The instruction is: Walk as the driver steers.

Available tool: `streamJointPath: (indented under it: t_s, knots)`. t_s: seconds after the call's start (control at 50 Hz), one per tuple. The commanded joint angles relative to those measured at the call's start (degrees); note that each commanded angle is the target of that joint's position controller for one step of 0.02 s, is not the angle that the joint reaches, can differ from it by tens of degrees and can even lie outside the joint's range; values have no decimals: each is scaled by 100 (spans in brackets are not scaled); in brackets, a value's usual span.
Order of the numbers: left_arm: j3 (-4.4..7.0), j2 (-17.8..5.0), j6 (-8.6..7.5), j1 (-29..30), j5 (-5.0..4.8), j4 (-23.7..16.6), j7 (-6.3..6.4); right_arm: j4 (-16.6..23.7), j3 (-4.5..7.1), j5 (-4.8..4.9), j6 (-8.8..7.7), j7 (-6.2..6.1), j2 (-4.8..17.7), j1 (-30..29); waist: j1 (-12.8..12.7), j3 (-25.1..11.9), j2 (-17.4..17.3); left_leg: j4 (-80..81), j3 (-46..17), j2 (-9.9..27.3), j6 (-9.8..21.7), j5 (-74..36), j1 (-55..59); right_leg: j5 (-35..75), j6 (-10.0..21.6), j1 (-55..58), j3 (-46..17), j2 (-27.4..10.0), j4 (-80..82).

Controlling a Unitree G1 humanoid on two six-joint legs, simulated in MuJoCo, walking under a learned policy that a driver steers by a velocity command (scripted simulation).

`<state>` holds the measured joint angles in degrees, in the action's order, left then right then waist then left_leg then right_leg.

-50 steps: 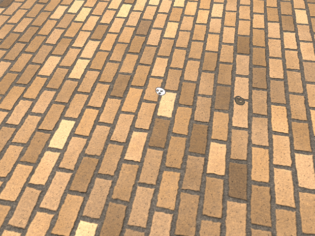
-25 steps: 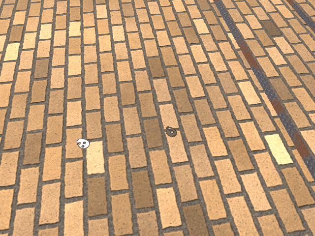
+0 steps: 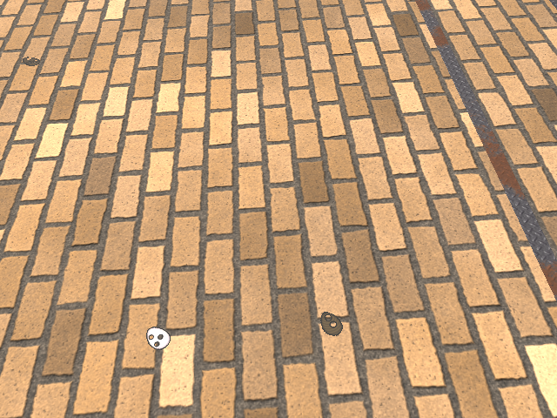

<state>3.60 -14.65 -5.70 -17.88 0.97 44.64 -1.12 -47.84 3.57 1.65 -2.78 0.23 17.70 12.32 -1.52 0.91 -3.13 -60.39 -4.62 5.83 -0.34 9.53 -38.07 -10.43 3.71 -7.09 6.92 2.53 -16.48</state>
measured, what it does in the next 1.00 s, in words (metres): walks ahead, turning left: left foot, then right foot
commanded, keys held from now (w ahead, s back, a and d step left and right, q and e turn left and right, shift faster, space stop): w+q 1.00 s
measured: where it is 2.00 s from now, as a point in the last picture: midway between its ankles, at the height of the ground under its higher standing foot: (117, 273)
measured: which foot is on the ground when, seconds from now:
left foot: up 0.00-0.28, down 0.30-0.76, up 0.78-1.00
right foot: down 0.00-0.30, up 0.32-0.74, down 0.76-1.00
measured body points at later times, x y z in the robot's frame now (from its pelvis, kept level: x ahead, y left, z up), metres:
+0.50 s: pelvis +0.27 +0.08 -0.01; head +0.31 +0.09 +0.44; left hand +0.36 +0.38 -0.10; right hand +0.44 -0.17 -0.11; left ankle +0.28 +0.14 -0.75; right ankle +0.34 -0.09 -0.67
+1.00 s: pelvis +0.55 +0.11 +0.00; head +0.57 +0.12 +0.45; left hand +0.46 +0.39 -0.11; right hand +0.82 -0.04 -0.10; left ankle +0.48 +0.25 -0.66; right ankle +0.60 +0.02 -0.75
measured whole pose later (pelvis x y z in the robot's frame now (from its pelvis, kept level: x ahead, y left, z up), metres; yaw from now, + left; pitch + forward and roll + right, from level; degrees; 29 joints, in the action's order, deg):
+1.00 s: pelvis +0.55 +0.11 +0.00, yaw +35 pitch +1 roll -2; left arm 3.7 -14.8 -5.9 -15.9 0.5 44.1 -0.4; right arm -37.7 4.6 1.5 -0.5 -0.1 18.2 14.1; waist -2.1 1.4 -3.2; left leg -64.6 -3.9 3.7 -0.1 16.5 -35.2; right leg -11.4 1.8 -10.4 5.3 1.4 -20.5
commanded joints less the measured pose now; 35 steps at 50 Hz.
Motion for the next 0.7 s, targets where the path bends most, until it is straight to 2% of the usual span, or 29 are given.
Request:
streamJointPath:
  t_s: [0.02,0.06,0.1,0.18,0.2,0.24,0.26,0.28,0.3,0.32,0.34,0.36,0.38,0.4,0.42,0.44,0.48,0.52,0.58,0.64,0.7]
  knots:
    - [174,-704,-136,344,15,-287,87,286,54,-30,-17,28,175,80,172,114,634,678,-256,100,-40,-964,-226,1569,729,13,-536,-1551,959]
    - [191,-793,-119,322,-9,-226,128,400,15,-53,-43,102,98,-275,45,221,593,1368,-15,49,-3,-1458,-106,1557,627,72,-217,-1504,1020]
    - [221,-887,-82,125,-44,-105,167,574,-38,-69,-51,170,7,-690,-136,373,502,1826,206,23,63,-1603,-148,1602,594,309,-43,-1610,1035]
    - [278,-1009,97,-192,-139,110,203,970,-62,-56,-57,317,8,-1250,-306,511,475,2341,524,-68,280,-990,-509,2228,520,1236,173,-1871,612]
    - [291,-1050,149,-179,-157,126,217,1054,-49,-47,-56,356,33,-1283,-262,473,523,2414,645,-143,360,-724,-433,2711,470,1386,242,-1909,407]
    - [331,-1214,239,-56,-171,88,270,1133,37,-34,-28,392,194,-1041,-22,130,758,2413,1017,-506,576,-148,234,4634,330,1526,410,-1896,-318]
    - [346,-1287,289,4,-176,64,300,1082,127,-23,-7,385,350,-616,238,-164,862,2387,1163,-739,711,114,836,5464,256,1491,475,-1852,-995]
    - [341,-1321,325,110,-199,36,324,924,278,-11,0,341,612,158,691,-580,812,2694,1185,-965,904,-70,1958,5551,112,1128,587,-1693,-2061]
    - [290,-1239,287,120,-171,-41,349,721,478,-21,45,229,1035,1092,1147,-1084,451,2972,461,-694,1189,-316,3683,4213,-133,-65,593,-1450,-3629]
    - [5,-309,126,-489,48,-329,229,709,592,2,39,150,1680,1143,495,-1537,-1150,3169,-2622,892,2262,48,5837,-1555,-538,-2833,264,-305,-5793]
    - [-1,-609,-136,-57,-132,-405,129,869,471,-51,-31,158,1338,1332,817,-2432,-595,4105,-4424,1396,2668,700,6385,-2433,-482,-3609,-1162,35,-6605]
    - [85,-915,-265,582,-357,-592,69,838,383,-101,-82,163,1004,1159,949,-1647,-260,4282,-3549,1210,2297,454,5925,-1907,-336,-4094,-1345,-303,-6506]
    - [50,-864,-326,718,-326,-649,85,881,333,-60,-112,158,821,791,693,-1052,144,4287,-2795,954,2065,35,5047,-1389,-257,-3977,-1288,-562,-5965]
    - [78,-872,-321,742,-171,-592,129,966,274,-50,-112,150,631,379,426,-642,362,4347,-2243,721,1902,-566,4174,-1144,-300,-3631,-1229,-744,-5441]
    - [130,-941,-258,633,-85,-571,142,1077,215,-114,-114,124,483,138,217,-503,276,4480,-1895,557,1849,-1056,3573,-960,-349,-3188,-1250,-867,-5161]
    - [146,-920,-179,546,-54,-580,136,1144,212,-143,-110,109,484,46,94,-439,200,4606,-1774,461,1847,-1273,3208,-868,-420,-2931,-1231,-890,-4963]
    - [112,-750,-59,505,-11,-598,146,1135,247,-111,-130,56,606,70,15,-333,187,4723,-1421,345,1858,-1747,2703,-687,-606,-2770,-1082,-878,-4453]
    - [49,-599,-8,876,7,-729,164,1088,294,-90,-121,-22,768,206,102,-184,136,4765,-1097,152,1742,-1799,2370,-94,-759,-2750,-969,-777,-3681]
    - [-31,-441,-34,1551,-24,-874,122,1017,308,-36,-56,-90,804,431,391,-132,-88,4622,-839,-177,1404,-1182,2167,1137,-799,-2344,-918,-488,-2263]
    - [-7,-551,-90,1985,-126,-1003,47,919,316,-9,0,-108,827,732,581,-142,-215,4418,-1200,-49,1289,-632,2374,1465,-771,-2086,-992,-283,-1591]
    - [95,-794,-168,1951,-154,-1038,-14,903,309,-4,39,-132,768,789,473,-164,-343,3943,-1786,173,1169,-318,2871,966,-580,-1918,-1179,-255,-1202]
